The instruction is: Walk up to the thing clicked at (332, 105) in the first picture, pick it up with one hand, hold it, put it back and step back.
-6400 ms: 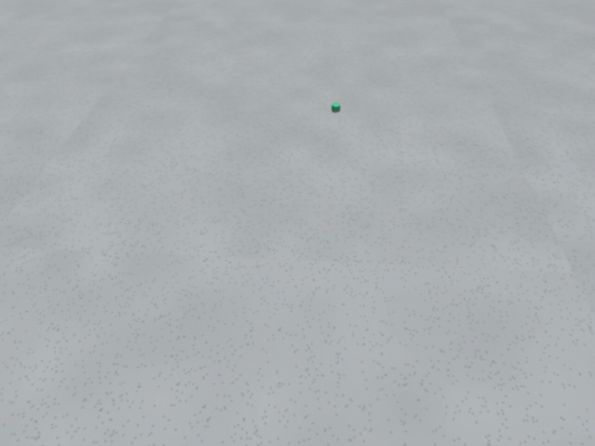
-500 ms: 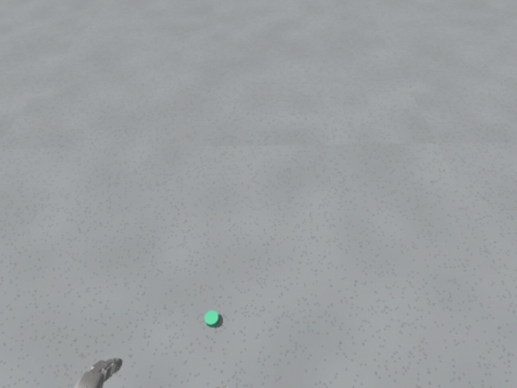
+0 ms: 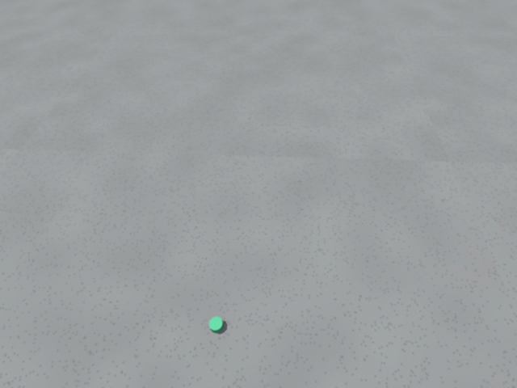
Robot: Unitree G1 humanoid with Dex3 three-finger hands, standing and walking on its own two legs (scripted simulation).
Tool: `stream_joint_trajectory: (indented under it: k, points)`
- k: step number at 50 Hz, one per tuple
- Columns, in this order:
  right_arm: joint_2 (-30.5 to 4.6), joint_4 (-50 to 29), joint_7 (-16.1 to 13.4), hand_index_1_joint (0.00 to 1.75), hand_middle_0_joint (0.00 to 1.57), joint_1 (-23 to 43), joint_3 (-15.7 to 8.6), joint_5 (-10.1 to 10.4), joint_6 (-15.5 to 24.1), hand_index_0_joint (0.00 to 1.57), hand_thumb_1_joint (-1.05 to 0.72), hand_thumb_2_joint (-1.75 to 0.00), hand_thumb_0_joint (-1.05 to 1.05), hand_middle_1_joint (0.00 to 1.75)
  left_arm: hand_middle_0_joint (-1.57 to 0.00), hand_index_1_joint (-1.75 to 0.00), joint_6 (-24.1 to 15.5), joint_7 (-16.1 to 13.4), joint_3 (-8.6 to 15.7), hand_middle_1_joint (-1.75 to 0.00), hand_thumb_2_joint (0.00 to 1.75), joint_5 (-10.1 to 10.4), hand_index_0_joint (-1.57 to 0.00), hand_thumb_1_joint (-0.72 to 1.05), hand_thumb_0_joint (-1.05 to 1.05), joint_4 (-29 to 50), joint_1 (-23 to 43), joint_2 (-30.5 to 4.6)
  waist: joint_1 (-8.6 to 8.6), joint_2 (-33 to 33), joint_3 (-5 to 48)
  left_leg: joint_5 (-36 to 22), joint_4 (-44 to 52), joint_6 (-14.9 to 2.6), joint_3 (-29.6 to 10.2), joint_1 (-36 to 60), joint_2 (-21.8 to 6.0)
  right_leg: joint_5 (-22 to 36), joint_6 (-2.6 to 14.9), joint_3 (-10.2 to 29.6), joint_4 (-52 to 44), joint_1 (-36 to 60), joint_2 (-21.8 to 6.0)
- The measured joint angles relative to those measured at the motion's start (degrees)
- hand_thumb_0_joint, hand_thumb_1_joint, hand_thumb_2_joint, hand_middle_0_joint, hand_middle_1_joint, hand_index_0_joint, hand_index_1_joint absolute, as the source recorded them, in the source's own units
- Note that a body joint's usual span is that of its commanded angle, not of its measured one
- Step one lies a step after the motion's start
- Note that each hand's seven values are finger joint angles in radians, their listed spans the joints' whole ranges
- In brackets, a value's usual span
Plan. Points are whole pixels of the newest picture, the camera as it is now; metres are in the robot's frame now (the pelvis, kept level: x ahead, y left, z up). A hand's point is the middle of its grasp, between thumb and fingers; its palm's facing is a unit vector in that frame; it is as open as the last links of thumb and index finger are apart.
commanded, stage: walk up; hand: left
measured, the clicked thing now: (216, 324) +0.46 +0.23 -0.76
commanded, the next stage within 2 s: stand in 0.70 s
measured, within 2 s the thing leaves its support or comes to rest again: neither
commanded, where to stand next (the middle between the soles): +0.08 -0.01 m, yaw +0 degrees
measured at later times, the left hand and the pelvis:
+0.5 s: hand out of the picture +0.09 +0.26 -0.15, palm faces +0.01 -0.95 -0.32, open 7.4 cm; pelvis +0.01 +0.01 +0.00, yaw +1 degrees
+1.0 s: hand out of the picture +0.09 +0.26 -0.15, palm faces +0.01 -0.94 -0.34, open 7.4 cm; pelvis +0.02 +0.01 +0.01, yaw +1 degrees
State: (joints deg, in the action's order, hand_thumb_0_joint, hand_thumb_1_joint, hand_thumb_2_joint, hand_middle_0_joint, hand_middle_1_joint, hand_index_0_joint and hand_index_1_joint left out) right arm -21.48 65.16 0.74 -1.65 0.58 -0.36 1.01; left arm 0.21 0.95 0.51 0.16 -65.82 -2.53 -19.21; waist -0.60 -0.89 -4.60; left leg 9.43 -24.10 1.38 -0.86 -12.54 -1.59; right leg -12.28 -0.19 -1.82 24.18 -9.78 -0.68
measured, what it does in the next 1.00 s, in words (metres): stands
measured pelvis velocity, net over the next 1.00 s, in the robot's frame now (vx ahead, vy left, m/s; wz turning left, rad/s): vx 0.02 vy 0.01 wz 0.02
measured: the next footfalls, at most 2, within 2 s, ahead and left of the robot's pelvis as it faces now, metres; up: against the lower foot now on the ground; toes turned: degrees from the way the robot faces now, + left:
none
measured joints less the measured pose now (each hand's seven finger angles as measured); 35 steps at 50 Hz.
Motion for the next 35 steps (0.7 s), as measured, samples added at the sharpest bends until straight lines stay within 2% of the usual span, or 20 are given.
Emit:
stream_joint_trajectory:
  k: [17, 35]
  points:
    - [1.64, 1.20, -0.26, 0.30, 0.20, -2.24, 0.12, -0.16, 0.09, 0.20, -0.91, -0.90, 0.01, 0.30, -0.20, -0.30, 0.25, 0.05, 0.67, -0.30, 0.90, 0.01, -0.20, 0.90, 0.00, 0.15, 0.14, -0.76, 0.88, 1.06, 0.87, -1.09, 2.65, -0.90, 0.07, 1.03, 0.94, 1.64, -0.97, -0.04, -3.71, 1.64, -0.91]
    - [1.78, 0.38, -0.15, 0.30, 0.20, -1.42, -0.15, -0.08, -0.24, 0.20, -0.91, -0.90, 0.01, 0.30, -0.20, -0.30, -0.10, -0.20, 0.57, -0.30, 0.90, -0.21, -0.20, 0.90, 0.00, -0.28, -1.73, -0.13, 0.41, 0.44, 1.23, -1.21, 3.54, -0.86, -0.52, 1.77, 1.07, 1.78, -1.03, -0.68, -5.13, 2.88, -0.98]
